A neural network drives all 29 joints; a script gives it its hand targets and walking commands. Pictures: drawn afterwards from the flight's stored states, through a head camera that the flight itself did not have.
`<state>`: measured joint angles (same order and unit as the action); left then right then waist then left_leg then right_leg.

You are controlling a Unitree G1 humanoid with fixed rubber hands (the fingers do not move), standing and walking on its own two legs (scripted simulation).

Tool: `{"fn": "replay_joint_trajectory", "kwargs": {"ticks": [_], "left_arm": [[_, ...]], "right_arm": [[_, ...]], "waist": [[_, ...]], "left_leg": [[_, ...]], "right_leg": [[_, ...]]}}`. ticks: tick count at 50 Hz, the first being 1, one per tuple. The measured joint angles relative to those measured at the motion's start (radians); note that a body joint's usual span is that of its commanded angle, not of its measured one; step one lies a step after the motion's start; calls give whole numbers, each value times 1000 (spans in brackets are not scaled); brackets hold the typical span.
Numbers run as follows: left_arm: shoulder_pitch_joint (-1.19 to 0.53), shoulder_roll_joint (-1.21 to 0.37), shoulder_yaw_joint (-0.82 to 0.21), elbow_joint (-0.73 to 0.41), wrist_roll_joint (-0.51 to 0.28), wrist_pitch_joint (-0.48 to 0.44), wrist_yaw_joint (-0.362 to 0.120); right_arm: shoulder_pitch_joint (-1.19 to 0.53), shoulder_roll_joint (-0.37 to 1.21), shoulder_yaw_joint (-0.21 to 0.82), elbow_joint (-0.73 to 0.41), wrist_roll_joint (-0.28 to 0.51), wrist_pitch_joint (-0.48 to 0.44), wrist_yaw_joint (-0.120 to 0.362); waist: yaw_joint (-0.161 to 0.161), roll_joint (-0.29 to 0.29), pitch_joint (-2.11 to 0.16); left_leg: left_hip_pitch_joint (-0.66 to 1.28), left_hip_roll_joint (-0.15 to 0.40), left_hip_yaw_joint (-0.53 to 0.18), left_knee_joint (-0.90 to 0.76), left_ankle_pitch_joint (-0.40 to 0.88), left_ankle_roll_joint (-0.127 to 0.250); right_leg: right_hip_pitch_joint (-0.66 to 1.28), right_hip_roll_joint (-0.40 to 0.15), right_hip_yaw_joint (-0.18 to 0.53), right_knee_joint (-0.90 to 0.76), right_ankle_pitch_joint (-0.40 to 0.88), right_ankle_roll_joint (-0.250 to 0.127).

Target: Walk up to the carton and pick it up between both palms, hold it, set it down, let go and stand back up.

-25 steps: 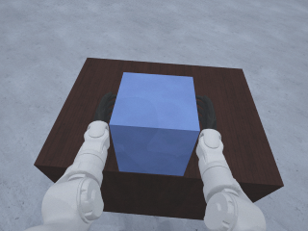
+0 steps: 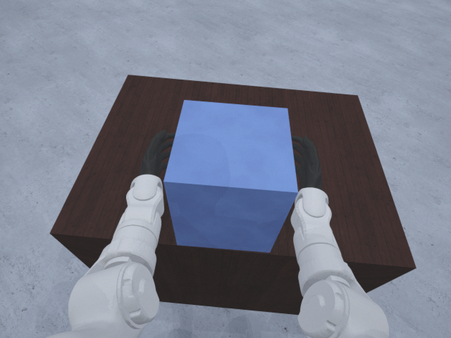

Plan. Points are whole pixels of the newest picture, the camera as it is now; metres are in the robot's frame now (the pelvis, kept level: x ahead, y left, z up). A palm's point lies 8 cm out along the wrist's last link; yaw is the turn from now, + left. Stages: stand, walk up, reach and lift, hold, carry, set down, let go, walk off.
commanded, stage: set down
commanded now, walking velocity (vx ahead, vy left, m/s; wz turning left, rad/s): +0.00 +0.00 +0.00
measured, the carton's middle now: (229, 180) +0.42 -0.05 +0.00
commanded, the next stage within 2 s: none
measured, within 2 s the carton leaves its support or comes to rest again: neither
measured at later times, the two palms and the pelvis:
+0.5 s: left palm (152, 174) +0.43 +0.09 +0.04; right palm (308, 182) +0.37 -0.19 +0.05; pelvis +0.00 -0.01 +0.00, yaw +0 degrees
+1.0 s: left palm (155, 172) +0.44 +0.09 +0.02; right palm (304, 181) +0.38 -0.20 +0.02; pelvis +0.00 -0.01 +0.00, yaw -1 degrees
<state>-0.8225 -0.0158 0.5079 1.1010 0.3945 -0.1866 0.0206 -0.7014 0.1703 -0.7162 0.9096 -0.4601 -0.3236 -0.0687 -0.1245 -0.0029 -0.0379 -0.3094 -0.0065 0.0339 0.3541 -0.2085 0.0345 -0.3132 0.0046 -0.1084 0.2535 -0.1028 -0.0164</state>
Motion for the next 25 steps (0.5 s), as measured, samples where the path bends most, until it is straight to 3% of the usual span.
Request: {"fn": "replay_joint_trajectory", "kwargs": {"ticks": [25], "left_arm": [[1,-17,60,-61,57,-6,-32]], "right_arm": [[-1,36,-34,-54,-43,-14,18]], "waist": [[-3,-19,18]], "left_leg": [[-19,-1,-2,-16,19,-6]], "right_leg": [[-27,-4,-9,8,3,-7]]}}
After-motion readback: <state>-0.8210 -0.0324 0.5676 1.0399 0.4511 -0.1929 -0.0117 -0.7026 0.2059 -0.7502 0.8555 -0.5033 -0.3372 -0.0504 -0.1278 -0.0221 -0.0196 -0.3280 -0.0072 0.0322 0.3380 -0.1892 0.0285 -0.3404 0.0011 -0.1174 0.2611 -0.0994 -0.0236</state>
